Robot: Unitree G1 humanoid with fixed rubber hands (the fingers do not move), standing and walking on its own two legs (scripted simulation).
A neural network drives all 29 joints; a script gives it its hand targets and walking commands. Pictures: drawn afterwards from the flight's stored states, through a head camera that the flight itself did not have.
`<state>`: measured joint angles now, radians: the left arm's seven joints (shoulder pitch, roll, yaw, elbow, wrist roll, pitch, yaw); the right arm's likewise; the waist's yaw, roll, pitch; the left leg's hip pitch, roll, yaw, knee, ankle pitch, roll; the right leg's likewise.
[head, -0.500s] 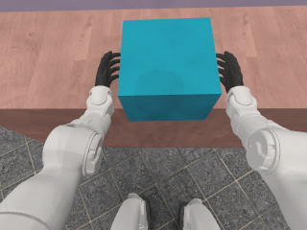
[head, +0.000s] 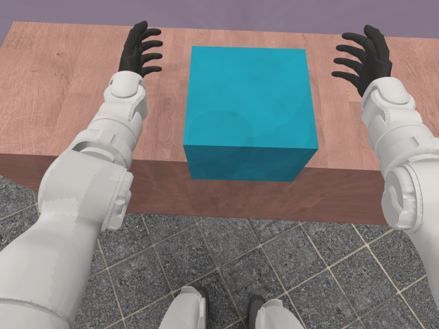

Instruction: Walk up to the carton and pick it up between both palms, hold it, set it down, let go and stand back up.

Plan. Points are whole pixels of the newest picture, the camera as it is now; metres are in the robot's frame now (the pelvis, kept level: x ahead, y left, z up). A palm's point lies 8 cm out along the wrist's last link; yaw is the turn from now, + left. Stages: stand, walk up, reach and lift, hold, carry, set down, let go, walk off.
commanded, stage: set down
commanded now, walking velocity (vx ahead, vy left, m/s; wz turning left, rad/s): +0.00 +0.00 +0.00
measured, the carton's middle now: (245, 117) +0.52 +0.02 -0.05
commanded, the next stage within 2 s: none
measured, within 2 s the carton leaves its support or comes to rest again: neither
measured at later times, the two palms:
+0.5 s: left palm (121, 57) +0.50 +0.22 +0.12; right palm (401, 68) +0.51 -0.20 +0.12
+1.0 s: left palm (106, 118) +0.41 +0.23 +0.09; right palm (391, 128) +0.43 -0.19 +0.09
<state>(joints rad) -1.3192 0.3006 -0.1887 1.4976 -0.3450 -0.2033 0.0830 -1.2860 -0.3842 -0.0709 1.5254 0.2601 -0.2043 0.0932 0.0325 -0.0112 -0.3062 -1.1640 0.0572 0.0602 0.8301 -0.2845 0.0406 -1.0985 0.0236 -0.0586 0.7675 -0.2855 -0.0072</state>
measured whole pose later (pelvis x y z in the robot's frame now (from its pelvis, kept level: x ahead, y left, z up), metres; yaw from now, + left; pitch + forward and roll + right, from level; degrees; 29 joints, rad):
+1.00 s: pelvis -0.02 -0.02 +0.03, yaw +3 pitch +25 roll -2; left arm -0.90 0.34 -0.13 1.22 -0.32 -0.27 0.02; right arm -0.86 -0.29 0.01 1.21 0.35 -0.24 0.00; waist 0.02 -0.02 -0.26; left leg -0.88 0.04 0.03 0.62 -0.17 0.01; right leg -0.83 0.02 -0.08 0.59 -0.20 -0.04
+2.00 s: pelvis +0.03 -0.03 +0.05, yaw +3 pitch +1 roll +0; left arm -0.07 0.25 0.05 0.82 -0.12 -0.17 -0.06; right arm -0.09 -0.16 0.11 1.02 0.22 -0.39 -0.04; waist 0.00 -0.03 -0.04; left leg -0.30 0.02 0.01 0.57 -0.28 -0.02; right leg -0.27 0.03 -0.05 0.58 -0.33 -0.05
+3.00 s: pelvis +0.03 -0.01 +0.06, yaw +1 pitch -6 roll +0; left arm 0.15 0.18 0.00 0.56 0.02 0.14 0.01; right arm 0.14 -0.19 -0.02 0.77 -0.01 -0.18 0.04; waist 0.00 -0.01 0.07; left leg -0.08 0.01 0.06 0.42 -0.24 0.01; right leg -0.05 0.02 0.00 0.40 -0.25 -0.02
